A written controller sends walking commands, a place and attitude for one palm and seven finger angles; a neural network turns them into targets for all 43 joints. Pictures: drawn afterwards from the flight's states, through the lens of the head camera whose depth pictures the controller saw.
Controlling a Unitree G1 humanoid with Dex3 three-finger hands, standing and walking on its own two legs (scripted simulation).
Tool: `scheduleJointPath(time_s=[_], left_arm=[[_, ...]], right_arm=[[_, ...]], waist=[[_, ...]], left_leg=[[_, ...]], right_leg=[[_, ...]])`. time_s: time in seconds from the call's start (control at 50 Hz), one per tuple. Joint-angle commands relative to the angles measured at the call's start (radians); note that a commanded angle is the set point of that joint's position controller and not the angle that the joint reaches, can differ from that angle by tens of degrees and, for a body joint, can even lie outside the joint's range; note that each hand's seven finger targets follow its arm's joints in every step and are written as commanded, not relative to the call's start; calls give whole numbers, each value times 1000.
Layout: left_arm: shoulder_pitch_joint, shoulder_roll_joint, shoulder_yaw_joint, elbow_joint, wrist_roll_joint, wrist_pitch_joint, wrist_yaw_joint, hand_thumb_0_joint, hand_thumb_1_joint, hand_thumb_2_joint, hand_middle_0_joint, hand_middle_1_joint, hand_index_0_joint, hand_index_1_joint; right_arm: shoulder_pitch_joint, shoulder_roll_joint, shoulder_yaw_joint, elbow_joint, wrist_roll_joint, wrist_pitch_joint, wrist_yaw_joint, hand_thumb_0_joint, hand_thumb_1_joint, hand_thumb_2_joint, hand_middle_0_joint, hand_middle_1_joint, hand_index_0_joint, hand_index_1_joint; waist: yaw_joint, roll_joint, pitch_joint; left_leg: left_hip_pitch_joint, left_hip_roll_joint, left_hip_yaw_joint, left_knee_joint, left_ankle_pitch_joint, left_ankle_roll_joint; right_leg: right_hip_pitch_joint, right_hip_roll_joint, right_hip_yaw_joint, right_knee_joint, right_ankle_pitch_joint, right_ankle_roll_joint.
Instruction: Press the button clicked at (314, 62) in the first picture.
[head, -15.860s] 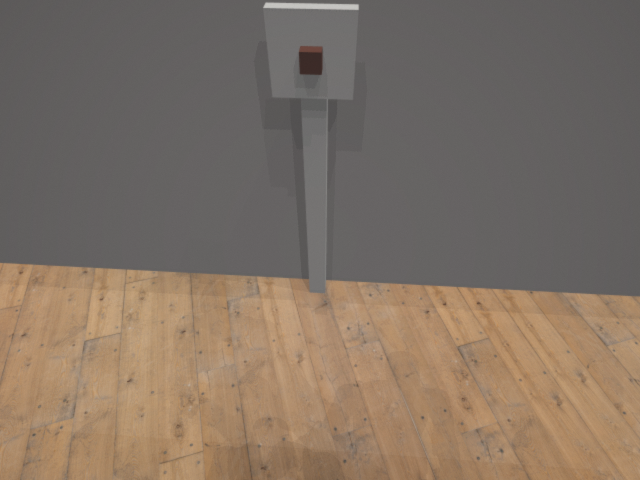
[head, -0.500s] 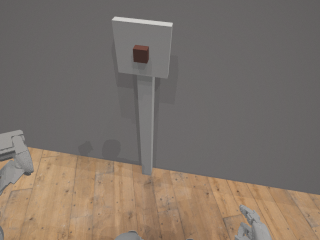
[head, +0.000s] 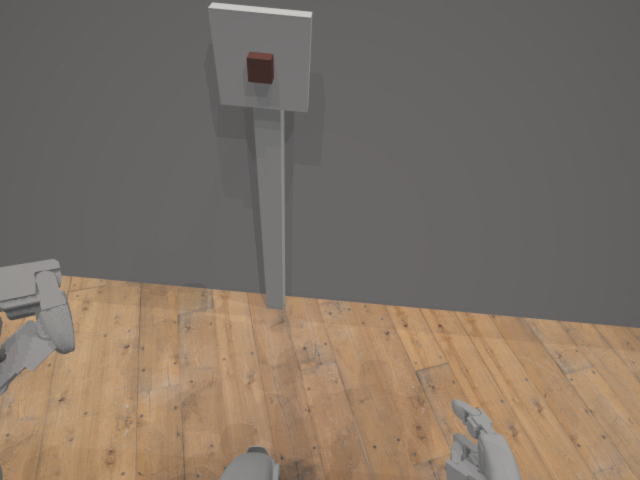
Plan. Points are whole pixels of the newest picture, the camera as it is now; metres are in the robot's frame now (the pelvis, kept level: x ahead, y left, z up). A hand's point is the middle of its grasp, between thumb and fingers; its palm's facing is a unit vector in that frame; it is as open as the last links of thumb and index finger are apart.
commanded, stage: stop stepping back and stand still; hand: left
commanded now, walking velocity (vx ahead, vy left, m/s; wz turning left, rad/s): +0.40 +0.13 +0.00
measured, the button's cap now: (261, 67) +0.77 +0.17 +0.15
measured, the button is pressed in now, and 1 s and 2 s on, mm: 0 0 0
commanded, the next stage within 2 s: let the arm hang, fingers relaxed in 0.72 s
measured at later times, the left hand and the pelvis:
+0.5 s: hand (20, 391) +0.14 +0.23 +0.20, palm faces +0.39 -0.74 -0.55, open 3.1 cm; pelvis -0.04 -0.01 +0.00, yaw -1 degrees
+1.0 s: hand (122, 459) +0.16 +0.25 -0.05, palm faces +0.05 -0.91 -0.41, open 3.0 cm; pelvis -0.03 +0.02 +0.00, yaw +0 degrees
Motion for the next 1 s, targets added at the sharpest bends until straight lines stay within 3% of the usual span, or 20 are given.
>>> scheduleJointPath(time_s=[0.0,0.06,0.14,0.18,0.2,0.24,0.32,0.38,0.42,0.44,0.46,0.48,0.5,0.52,0.6,0.7,0.78,0.8,0.88,0.98], left_arm=[[12,128,163,0,-25,-39,19,0,900,900,-1300,-1500,-1300,-1500],[-27,90,108,125,-11,-37,12,0,900,900,-1300,-1500,-1300,-1500],[-133,66,31,61,16,-44,38,0,900,900,-1300,-1500,-1300,-1500],[-162,84,31,-98,17,-61,50,0,900,900,-1300,-1500,-1300,-1500],[-186,109,43,-170,25,-77,56,0,900,900,-1300,-1500,-1300,-1500],[-130,174,97,-227,24,-82,53,0,900,900,-1300,-1500,-1300,-1500],[51,155,153,-183,19,-65,51,0,900,900,-1300,-1500,-1300,-1500],[95,117,157,-5,21,-64,47,0,900,900,-1300,-1500,-1300,-1500],[87,80,128,101,18,-49,40,0,900,900,-1300,-1500,-1300,-1500],[45,87,116,118,22,-41,36,0,900,900,-1300,-1500,-1300,-1500],[24,111,126,137,22,-29,32,0,900,900,-1300,-1500,-1300,-1500],[-52,112,113,118,16,-39,26,0,900,900,-1300,-1500,-1300,-1500],[-104,139,136,92,14,-70,14,0,900,900,-1300,-1500,-1300,-1500],[-175,109,97,67,25,-69,15,0,900,900,-1300,-1500,-1300,-1500],[-150,88,46,-8,28,-87,17,0,900,900,-1300,-1500,-1300,-1500],[-61,136,110,-103,35,-101,55,0,900,900,-1300,-1500,-1300,-1500],[22,110,130,-93,15,-106,53,0,900,900,-1300,-1500,-1300,-1500],[-84,-27,-272,739,117,106,-107,0,900,900,-1300,-1500,-1300,-1500],[-187,-82,-278,807,81,208,-130,0,900,900,-1153,-1340,-1153,-1340],[-263,15,-291,1145,76,199,-134,0,900,900,-970,-1140,-970,-1140]], right_arm=[[-64,-161,-82,-136,33,-26,-39,0,-900,-900,200,300,200,300],[-85,-148,-57,-129,24,-23,-60,0,-900,-900,200,300,200,300],[-57,-166,-66,-126,15,-70,-78,0,-900,-900,200,300,200,300],[-30,-212,-88,-156,14,-81,-76,0,-900,-900,200,300,200,300],[-22,-200,-84,-163,16,-87,-66,0,-900,-900,200,300,200,300],[-12,-153,-62,-127,-6,-106,-61,0,-900,-900,200,300,200,300],[-56,-170,-75,-127,18,-115,-39,0,-900,-900,200,300,200,300],[-61,-160,-68,-137,8,-81,-46,0,-900,-900,200,300,200,300],[-61,-158,-72,-144,14,-58,-55,0,-900,-900,200,300,200,300],[-68,-159,-79,-143,15,-47,-57,0,-900,-900,200,300,200,300],[-88,-154,-90,-156,18,-34,-50,0,-900,-900,200,300,200,300],[-86,-180,-94,-151,9,-38,-46,0,-900,-900,200,300,200,300],[-54,-180,-91,-116,-12,-43,-40,0,-900,-900,200,300,200,300],[-68,-153,-78,-109,6,-46,-32,0,-900,-900,200,300,200,300],[-94,-157,-71,-112,4,-51,-47,0,-900,-900,200,300,200,300],[-86,-136,-71,-141,-4,-83,-63,0,-900,-900,200,300,200,300],[-49,-161,-84,-163,7,-68,-55,0,-900,-900,200,300,200,300],[-52,-400,-124,74,-3,-79,57,0,-900,-900,200,300,200,300],[-29,-287,-94,8,-3,15,31,0,-900,-900,200,300,200,300],[-30,-239,-77,60,0,49,22,0,-900,-900,200,300,200,300]], waist=[[-24,-135,45],[-12,-65,117],[-2,-76,-6],[-22,186,-117],[-19,269,-114],[-25,217,-78],[4,254,-11],[2,289,31],[14,154,34],[15,-20,61],[18,-306,73],[1,-326,106],[-26,-212,81],[-37,-221,11],[-23,-132,31],[22,-83,-15],[4,93,-65],[-48,199,-8],[-5,91,-84],[2,-193,-116]], left_leg=[[-69,-5,-82,397,22,-1],[38,28,-25,48,-39,35],[388,-41,95,-380,-12,82],[676,141,-190,-401,155,170],[765,270,-373,-395,333,238],[632,321,-485,-483,274,287],[291,207,-153,-557,-159,186],[60,186,-93,-558,-428,145],[-31,132,-26,-383,-465,108],[-64,60,15,-166,-414,84],[-97,-32,43,179,-328,59],[-106,-43,-36,370,-244,47],[-40,-17,-58,416,-143,33],[-16,-16,-62,420,-145,31],[135,1,-15,230,3,29],[314,-26,39,-161,-33,55],[460,37,-51,-416,116,70],[352,118,-152,-229,477,103],[288,198,-230,-320,672,161],[326,10,-54,-190,245,51]], right_leg=[[-160,-334,334,-307,110,-117],[-152,-299,226,-257,148,-97],[-86,-216,169,-79,190,-50],[-275,-99,83,253,220,31],[-449,-55,34,368,-45,65],[-491,-73,87,526,-177,51],[-235,-81,1,358,4,52],[-7,-46,-71,211,3,45],[109,-34,-62,90,-33,34],[74,-98,81,-65,-119,4],[-42,-314,521,-305,-379,-83],[-109,-434,687,-390,-293,-115],[-123,-404,542,-341,-58,-111],[-141,-398,573,-341,-225,-103],[-206,-312,266,-312,16,-65],[-131,-315,237,-262,90,-81],[-93,-181,150,-76,197,13],[-241,-192,32,138,409,58],[-188,-77,38,239,-29,61],[-41,-236,206,-17,560,-10]])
